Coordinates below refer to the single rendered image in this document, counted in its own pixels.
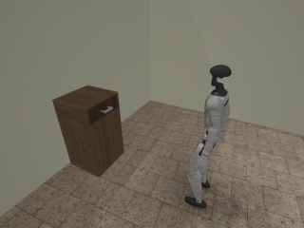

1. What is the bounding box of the robot right forearm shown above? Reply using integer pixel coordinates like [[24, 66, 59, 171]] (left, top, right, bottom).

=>
[[219, 114, 230, 134]]

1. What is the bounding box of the handle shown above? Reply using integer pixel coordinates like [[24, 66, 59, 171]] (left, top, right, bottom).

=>
[[101, 106, 113, 113]]

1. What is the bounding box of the left robot hand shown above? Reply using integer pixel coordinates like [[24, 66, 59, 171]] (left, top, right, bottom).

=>
[[194, 156, 208, 175]]

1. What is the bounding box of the right robot hand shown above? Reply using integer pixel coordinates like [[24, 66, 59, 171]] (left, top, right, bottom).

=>
[[217, 133, 224, 147]]

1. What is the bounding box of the right robot thigh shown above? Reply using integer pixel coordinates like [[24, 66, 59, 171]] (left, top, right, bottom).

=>
[[197, 132, 205, 146]]

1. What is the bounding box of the drawer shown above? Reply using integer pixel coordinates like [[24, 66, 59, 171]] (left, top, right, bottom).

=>
[[87, 94, 118, 125]]

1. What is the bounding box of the robot head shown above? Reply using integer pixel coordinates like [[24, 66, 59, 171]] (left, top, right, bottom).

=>
[[210, 65, 232, 97]]

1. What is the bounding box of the left robot upper arm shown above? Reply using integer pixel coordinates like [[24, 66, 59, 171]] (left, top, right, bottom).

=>
[[206, 97, 220, 134]]

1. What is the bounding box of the right robot upper arm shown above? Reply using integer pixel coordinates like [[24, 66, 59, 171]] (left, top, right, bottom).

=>
[[224, 87, 231, 117]]

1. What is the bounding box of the robot left forearm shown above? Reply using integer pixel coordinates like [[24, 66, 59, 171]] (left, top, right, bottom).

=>
[[200, 128, 218, 160]]

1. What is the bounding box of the cabinet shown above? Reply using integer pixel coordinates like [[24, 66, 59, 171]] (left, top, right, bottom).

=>
[[52, 85, 124, 178]]

